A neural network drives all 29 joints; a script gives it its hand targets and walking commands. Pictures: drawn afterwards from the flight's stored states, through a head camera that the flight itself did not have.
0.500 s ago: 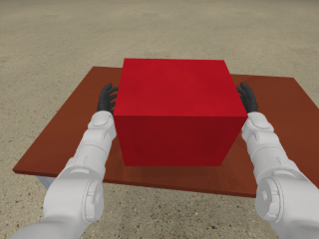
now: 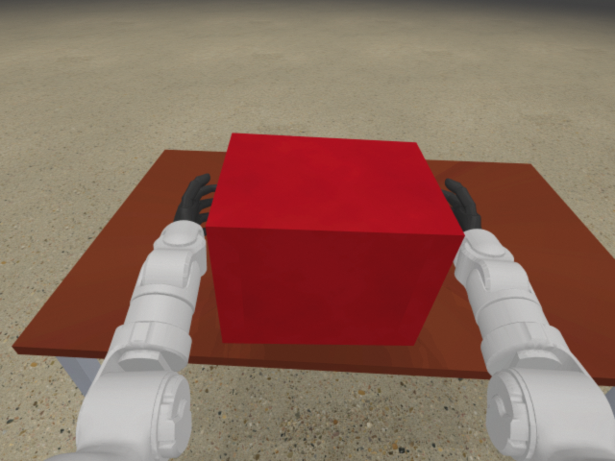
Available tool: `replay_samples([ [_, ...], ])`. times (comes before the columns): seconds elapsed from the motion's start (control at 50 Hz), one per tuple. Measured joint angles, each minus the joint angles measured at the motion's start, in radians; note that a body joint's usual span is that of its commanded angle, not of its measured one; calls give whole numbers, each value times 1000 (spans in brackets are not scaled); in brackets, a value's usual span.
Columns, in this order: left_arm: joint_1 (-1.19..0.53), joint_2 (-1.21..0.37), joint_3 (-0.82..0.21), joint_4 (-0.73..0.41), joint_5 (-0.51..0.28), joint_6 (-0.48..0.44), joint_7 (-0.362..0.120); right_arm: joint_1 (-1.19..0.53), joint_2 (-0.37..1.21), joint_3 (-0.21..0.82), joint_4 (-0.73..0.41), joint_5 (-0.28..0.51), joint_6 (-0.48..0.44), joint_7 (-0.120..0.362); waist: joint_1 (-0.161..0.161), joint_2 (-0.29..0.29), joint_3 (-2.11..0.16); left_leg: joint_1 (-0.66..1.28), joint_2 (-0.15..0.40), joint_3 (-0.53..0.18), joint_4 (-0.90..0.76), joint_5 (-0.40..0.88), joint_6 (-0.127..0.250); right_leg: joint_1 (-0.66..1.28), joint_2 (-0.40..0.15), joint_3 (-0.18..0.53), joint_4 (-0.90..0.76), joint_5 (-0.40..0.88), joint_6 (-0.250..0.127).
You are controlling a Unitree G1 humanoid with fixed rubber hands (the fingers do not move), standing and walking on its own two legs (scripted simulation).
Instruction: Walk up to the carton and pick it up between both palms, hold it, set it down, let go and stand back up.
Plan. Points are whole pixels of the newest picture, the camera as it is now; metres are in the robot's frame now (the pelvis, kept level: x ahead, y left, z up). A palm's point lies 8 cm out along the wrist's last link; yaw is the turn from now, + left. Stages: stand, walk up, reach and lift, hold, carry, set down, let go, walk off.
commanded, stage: reach and lift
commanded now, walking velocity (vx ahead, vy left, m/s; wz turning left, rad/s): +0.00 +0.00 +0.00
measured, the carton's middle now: (322, 239) +0.42 +0.01 +0.12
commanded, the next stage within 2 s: hold in 1.02 s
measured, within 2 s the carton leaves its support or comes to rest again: neither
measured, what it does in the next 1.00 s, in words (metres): stands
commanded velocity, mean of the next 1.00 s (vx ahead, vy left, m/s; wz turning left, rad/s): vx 0.00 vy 0.00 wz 0.00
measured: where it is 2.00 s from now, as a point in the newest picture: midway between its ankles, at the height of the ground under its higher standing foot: outside the picture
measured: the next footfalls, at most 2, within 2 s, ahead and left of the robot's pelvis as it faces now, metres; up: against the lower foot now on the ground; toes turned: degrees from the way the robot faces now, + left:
none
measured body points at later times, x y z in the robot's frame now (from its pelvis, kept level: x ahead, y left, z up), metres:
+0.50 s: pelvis +0.01 +0.00 +0.00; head -0.03 +0.01 +0.45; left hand +0.39 +0.21 +0.18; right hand +0.41 -0.16 +0.17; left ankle +0.03 +0.13 -0.75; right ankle +0.04 -0.13 -0.75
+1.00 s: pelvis +0.01 +0.00 +0.00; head -0.06 +0.01 +0.45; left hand +0.39 +0.21 +0.21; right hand +0.40 -0.17 +0.21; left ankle +0.03 +0.13 -0.75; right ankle +0.04 -0.13 -0.75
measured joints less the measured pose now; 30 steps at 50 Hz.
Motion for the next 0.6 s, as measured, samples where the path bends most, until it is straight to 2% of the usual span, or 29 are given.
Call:
replay_samples([
  [0.08, 1, -1, 0, -13, -1, 19, -1, 7, 1, 0, -11, 10, 13, 1, -6, 0, 13, 1, 0, 0, 0, 2, 1, 1, 0, 0, 0, 1, 0],
  [0.22, -2, -2, 1, -125, -28, 31, 13, 26, 0, 0, -121, 81, 8, -15, -6, 0, -28, 2, 1, 0, 0, -6, 1, 4, 1, 0, -4, -5, 0],
  [0.32, -19, -7, 52, -123, 69, 83, -47, -14, 4, 0, -96, 48, 57, -13, -7, 0, -8, 42, 0, 0, -13, -8, 4, 43, 0, 0, -16, -6, 1],
  [0.38, -14, -8, 75, -124, 96, 121, -71, -19, 16, 0, -89, 39, 91, -17, -7, 0, 24, 56, -1, 0, -15, -8, 5, 58, -2, 0, -19, -6, 2],
  [0.44, 13, -12, 75, -157, 82, 134, -69, 7, 23, 8, -113, 70, 97, -28, -7, 0, 44, 57, -3, 0, -15, -7, 5, 60, -3, 0, -21, -5, 4],
  [0.54, 108, -31, 66, -361, -9, 139, -28, 113, 28, 52, -311, 148, 81, -55, -7, 0, 26, 54, -3, 0, -15, -10, 4, 61, -4, 0, -27, -5, 4],
  [0.6, 100, -31, 66, -373, 1, 144, -29, 108, 24, 52, -328, 138, 87, -58, -10, -1, 0, 57, -3, 0, -15, -12, 4, 64, -4, 0, -28, -7, 4],
])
